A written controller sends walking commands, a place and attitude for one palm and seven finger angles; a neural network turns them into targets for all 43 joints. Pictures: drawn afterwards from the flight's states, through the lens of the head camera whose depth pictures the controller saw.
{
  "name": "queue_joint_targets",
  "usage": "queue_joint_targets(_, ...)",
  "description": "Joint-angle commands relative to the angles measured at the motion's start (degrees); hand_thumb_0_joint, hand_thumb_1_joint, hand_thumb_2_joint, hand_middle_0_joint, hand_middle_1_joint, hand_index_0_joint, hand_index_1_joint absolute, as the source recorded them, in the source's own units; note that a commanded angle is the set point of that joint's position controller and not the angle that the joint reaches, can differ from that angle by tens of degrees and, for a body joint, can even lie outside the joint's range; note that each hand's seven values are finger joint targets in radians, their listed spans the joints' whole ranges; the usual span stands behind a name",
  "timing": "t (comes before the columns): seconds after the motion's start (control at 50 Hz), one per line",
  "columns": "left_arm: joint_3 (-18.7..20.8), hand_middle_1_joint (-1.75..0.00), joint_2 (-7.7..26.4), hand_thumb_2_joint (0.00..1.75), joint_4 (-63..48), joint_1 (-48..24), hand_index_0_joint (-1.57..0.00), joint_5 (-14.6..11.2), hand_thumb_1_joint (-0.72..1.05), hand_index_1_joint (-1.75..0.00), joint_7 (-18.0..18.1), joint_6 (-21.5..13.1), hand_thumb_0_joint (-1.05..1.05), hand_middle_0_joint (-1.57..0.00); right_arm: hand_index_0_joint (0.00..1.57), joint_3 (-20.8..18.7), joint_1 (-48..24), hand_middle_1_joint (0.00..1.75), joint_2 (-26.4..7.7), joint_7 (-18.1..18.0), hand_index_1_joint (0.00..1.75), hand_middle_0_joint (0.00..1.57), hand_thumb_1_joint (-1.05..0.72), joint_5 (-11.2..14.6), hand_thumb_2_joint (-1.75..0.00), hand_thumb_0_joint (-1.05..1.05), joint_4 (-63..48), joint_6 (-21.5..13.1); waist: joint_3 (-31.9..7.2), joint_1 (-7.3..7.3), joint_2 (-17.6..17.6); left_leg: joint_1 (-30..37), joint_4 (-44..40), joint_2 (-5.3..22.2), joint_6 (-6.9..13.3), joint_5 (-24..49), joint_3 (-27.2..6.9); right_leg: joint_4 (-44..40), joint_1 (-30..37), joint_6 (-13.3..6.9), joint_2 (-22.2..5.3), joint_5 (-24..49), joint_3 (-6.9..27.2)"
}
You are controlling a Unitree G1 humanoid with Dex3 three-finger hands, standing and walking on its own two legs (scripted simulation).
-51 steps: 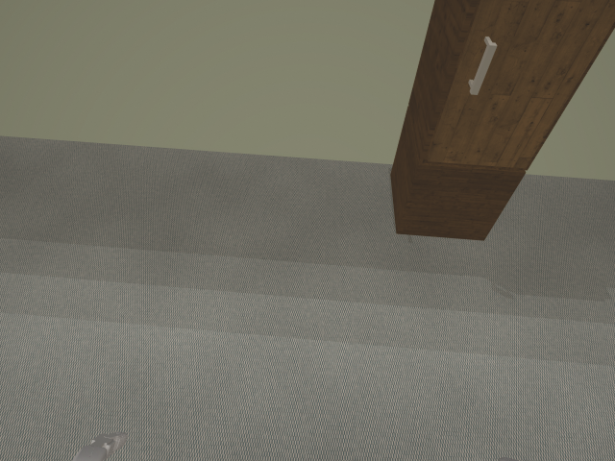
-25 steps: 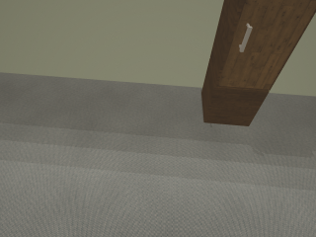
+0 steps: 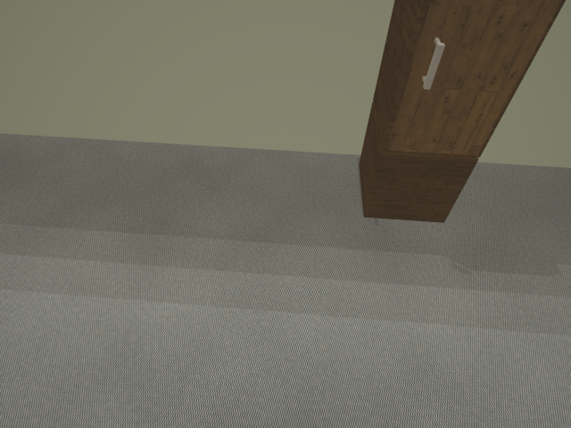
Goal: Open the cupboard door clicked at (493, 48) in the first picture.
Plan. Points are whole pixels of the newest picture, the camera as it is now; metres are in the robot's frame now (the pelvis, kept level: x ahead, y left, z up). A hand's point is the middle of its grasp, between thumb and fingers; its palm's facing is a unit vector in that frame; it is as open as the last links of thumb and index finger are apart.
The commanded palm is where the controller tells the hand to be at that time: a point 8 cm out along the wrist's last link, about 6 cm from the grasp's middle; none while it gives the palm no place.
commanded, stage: look at it before walking up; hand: left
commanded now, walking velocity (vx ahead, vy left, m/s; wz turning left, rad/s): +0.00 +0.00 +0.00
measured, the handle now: (432, 64) +1.12 -0.39 +0.00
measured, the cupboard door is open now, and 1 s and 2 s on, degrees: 0 0 0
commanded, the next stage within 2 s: walk to a spot facing it in 0.62 s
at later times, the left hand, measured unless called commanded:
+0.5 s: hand out of the picture +0.09 +0.25 -0.16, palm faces -0.03 -0.94 -0.33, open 7.3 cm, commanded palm none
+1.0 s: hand out of the picture +0.09 +0.21 -0.17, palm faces -0.11 -0.95 -0.29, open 7.4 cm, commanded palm none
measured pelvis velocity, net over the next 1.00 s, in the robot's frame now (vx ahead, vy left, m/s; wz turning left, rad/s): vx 0.01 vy -0.01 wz -0.12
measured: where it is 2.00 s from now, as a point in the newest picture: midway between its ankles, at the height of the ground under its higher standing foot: outside the picture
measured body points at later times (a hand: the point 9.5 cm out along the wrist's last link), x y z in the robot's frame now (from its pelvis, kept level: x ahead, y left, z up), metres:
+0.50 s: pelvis +0.01 +0.00 +0.00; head +0.03 +0.00 +0.45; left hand +0.09 +0.29 -0.13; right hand +0.10 -0.30 -0.13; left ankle +0.01 +0.12 -0.74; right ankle +0.01 -0.12 -0.74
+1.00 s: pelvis +0.01 -0.01 -0.01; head +0.03 -0.01 +0.44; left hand +0.09 +0.26 -0.15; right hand +0.08 -0.28 -0.15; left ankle +0.01 +0.12 -0.74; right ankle +0.01 -0.12 -0.74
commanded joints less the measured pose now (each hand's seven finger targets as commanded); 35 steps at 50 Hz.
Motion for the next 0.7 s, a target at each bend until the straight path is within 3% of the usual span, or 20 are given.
queue_joint_targets(0.0,2.6,-0.30,12.2,0.90,-3.6,-2.4,-0.20,0.1,0.90,-0.30,0.9,-1.6,0.00,-0.20,0.20,-2.3,-3.4,0.30,-11.7,-0.6,0.30,0.20,-0.90,0.3,-0.90,0.00,-3.5,-1.6,-3.1,0.47,-0.7,-0.3,-4.2,6.3,2.0,2.1,-6.0,-5.0,-0.3,-2.0,-6.4,0.2,6.4)
queue_joint_targets(0.44,2.5,-0.30,12.3,0.90,-3.3,-2.4,-0.20,0.1,0.90,-0.30,0.9,-1.8,0.00,-0.20,0.20,-2.3,-4.3,0.30,-12.1,-0.8,0.30,0.20,-0.90,0.3,-0.90,0.00,-3.6,-1.7,-5.6,0.38,-0.1,2.9,-3.8,7.1,1.8,9.0,-5.3,-3.7,2.1,-2.0,-6.4,9.2,5.5)
queue_joint_targets(0.68,2.5,-0.30,12.6,0.90,-3.2,-2.6,-0.20,0.1,0.90,-0.30,1.0,-1.8,0.00,-0.20,0.20,-2.2,-5.0,0.30,-12.2,-0.9,0.30,0.20,-0.90,0.4,-0.90,0.00,-3.8,-1.6,-4.9,0.48,-0.3,3.6,-4.0,7.1,1.7,10.8,-5.1,-3.9,2.6,-1.9,-6.5,11.4,5.4)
